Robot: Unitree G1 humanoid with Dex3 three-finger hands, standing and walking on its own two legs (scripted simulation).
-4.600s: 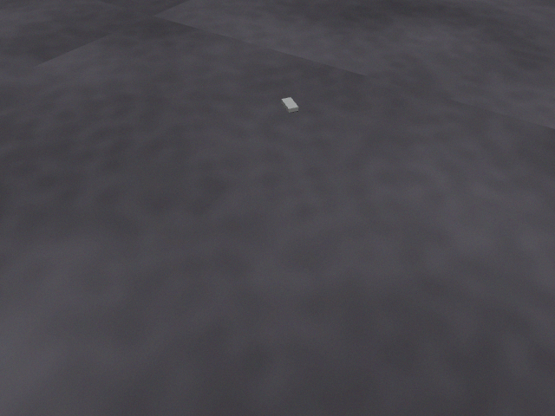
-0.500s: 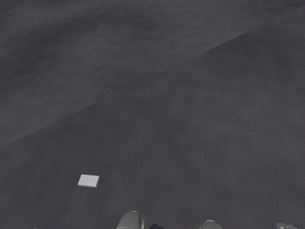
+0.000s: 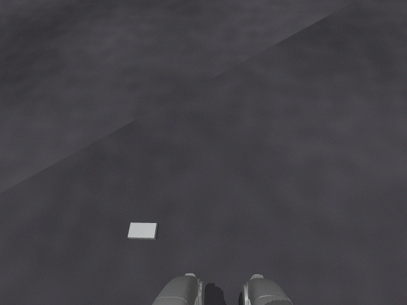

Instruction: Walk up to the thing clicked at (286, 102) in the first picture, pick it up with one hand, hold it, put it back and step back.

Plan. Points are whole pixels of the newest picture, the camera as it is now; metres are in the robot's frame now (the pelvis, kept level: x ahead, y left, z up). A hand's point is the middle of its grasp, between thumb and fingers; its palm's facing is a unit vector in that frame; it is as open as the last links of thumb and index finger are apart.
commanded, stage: walk up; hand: left
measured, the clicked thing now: (143, 230) +0.48 +0.36 -0.72
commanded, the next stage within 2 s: none
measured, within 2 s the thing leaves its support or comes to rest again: neither
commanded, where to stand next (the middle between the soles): +0.09 +0.15 m, yaw -4 degrees
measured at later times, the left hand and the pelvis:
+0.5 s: hand out of the picture +0.05 +0.54 -0.14, palm faces +0.00 -0.86 -0.52, open 7.4 cm; pelvis -0.03 +0.22 +0.00, yaw -1 degrees
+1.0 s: hand out of the picture +0.13 +0.45 -0.13, palm faces -0.12 -0.92 -0.38, open 7.4 cm; pelvis -0.03 +0.20 +0.01, yaw -6 degrees
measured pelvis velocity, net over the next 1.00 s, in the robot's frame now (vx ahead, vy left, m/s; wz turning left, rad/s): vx -0.03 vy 0.20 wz -0.10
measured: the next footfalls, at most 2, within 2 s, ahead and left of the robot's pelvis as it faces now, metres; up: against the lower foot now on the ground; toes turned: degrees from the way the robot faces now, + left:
left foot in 0.28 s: +0.04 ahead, +0.35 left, +0.00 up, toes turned -4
right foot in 0.78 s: +0.00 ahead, +0.07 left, +0.00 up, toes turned -5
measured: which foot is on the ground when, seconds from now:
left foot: up 0.00-0.26, down 0.28-1.00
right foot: down 0.00-0.32, up 0.34-0.76, down 0.78-1.00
